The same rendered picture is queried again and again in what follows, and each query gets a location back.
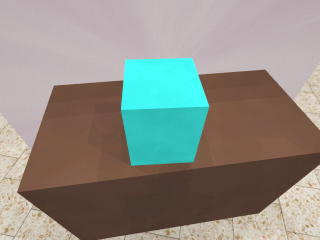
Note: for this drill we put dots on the carton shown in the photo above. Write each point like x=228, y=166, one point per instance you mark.
x=164, y=108

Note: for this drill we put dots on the pedestal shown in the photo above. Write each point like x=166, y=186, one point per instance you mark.
x=255, y=145

